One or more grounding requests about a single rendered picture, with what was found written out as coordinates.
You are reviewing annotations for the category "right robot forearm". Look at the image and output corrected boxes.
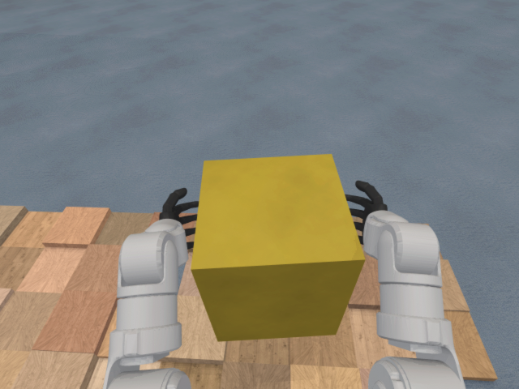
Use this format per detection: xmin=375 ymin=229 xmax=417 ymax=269
xmin=363 ymin=210 xmax=465 ymax=389

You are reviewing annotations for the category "carton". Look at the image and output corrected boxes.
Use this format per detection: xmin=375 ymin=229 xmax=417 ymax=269
xmin=191 ymin=154 xmax=365 ymax=342

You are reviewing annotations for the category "robot left upper arm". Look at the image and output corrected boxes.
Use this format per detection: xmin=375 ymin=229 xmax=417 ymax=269
xmin=108 ymin=368 xmax=191 ymax=389

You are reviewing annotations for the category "robot left hand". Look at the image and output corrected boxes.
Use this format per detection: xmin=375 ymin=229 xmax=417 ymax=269
xmin=159 ymin=188 xmax=199 ymax=249

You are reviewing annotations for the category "robot right upper arm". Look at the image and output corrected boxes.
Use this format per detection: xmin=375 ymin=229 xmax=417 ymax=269
xmin=368 ymin=357 xmax=464 ymax=389

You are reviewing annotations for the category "robot right hand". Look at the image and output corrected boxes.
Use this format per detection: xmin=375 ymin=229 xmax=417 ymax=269
xmin=345 ymin=181 xmax=388 ymax=245

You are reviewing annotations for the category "left robot forearm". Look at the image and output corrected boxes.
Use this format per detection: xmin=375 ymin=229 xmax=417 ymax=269
xmin=103 ymin=219 xmax=189 ymax=389

